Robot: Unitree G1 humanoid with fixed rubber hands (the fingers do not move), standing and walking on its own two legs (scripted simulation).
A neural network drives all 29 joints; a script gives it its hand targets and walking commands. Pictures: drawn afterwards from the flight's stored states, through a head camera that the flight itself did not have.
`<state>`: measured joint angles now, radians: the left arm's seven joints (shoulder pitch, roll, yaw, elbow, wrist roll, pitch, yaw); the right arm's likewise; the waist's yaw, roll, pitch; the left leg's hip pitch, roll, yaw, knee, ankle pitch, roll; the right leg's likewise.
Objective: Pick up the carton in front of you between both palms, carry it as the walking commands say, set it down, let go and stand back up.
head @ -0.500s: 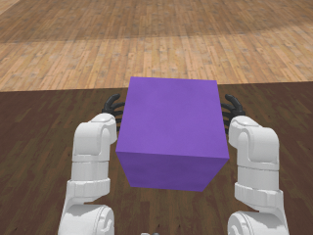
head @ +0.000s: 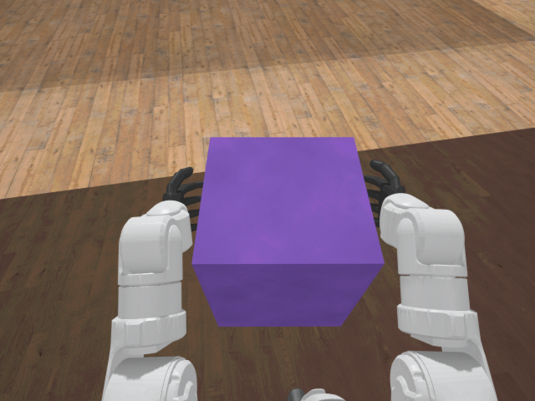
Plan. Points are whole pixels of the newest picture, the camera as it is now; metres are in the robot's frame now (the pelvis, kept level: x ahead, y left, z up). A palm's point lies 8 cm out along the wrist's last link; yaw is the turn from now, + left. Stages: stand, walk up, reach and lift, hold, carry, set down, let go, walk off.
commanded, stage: carry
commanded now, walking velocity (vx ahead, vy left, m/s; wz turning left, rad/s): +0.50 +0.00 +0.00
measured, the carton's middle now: (280, 239) +0.36 -0.03 +0.04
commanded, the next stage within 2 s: none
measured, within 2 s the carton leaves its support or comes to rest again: neither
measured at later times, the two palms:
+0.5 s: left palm (175, 128) +0.63 +0.16 +0.07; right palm (318, 116) +0.65 -0.13 +0.07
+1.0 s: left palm (200, 76) +0.93 +0.14 +0.01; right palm (308, 72) +0.91 -0.16 +0.02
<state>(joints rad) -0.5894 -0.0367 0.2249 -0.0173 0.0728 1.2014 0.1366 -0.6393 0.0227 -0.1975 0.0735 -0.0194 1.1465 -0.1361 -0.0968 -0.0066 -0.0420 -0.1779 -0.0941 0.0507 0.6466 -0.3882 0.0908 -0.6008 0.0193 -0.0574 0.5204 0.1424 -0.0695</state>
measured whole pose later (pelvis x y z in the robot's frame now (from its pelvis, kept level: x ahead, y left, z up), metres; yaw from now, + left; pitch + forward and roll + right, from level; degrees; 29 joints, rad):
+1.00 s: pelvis +0.56 +0.01 -0.09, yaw +0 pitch +6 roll -1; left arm -0.60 -0.03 0.22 0.00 0.06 1.20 0.15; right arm -0.63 0.03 -0.20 0.07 -0.02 1.15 -0.14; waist -0.08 -0.01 -0.02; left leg -0.23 -0.08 0.06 0.60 -0.30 0.09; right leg -0.69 -0.02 -0.02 0.70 0.03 -0.05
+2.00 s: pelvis +1.12 +0.02 -0.19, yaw -1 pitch +5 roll -1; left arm -0.60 -0.02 0.19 0.05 0.05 1.21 0.14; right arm -0.61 0.02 -0.20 0.07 -0.02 1.18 -0.13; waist -0.06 0.00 -0.01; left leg -0.30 -0.07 0.08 0.59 -0.21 0.11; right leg -0.75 -0.05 0.01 0.93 -0.13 -0.03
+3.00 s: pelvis +1.69 +0.03 -0.29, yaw +0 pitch +5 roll -1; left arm -0.63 -0.01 0.18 0.13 0.05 1.22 0.14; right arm -0.60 0.02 -0.20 0.11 -0.03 1.19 -0.14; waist -0.06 -0.01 -0.01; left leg -0.37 -0.06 0.09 0.57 -0.26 0.14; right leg -0.77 -0.06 0.01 1.17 -0.34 0.00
